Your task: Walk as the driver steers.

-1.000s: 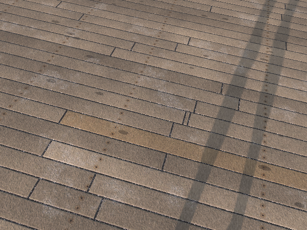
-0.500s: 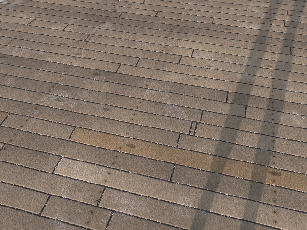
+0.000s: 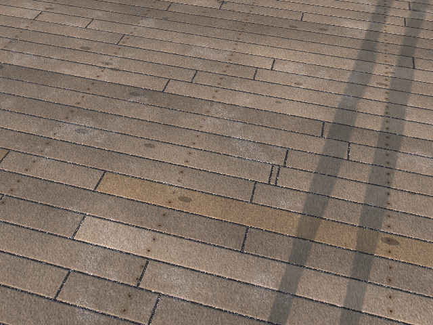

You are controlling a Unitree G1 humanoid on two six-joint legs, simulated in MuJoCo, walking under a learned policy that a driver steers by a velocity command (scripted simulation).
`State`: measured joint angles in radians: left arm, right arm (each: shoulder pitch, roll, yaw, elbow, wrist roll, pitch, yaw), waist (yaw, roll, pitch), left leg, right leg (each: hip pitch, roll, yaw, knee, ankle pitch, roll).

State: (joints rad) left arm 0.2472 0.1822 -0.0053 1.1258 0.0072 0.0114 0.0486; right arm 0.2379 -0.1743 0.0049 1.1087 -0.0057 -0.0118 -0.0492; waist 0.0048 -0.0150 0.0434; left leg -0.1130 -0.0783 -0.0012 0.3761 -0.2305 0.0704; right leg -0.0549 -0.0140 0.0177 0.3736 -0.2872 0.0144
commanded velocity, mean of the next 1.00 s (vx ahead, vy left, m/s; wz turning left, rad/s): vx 0.01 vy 0.00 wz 0.00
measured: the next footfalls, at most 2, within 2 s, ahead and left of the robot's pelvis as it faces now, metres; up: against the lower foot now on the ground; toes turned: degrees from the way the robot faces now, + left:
left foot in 1.62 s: +0.31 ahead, +0.01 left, +0.00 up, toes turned +2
right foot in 1.94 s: +0.26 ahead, -0.18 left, +0.00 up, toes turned -2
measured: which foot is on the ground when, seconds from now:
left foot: down 0.00-1.00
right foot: down 0.00-1.00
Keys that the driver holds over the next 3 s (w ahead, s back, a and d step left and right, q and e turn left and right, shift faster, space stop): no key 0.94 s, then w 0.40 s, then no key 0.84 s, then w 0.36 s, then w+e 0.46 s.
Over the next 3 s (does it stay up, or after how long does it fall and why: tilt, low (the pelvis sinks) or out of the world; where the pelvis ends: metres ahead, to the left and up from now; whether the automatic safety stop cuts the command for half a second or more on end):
stays up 0.56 -0.05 -0.03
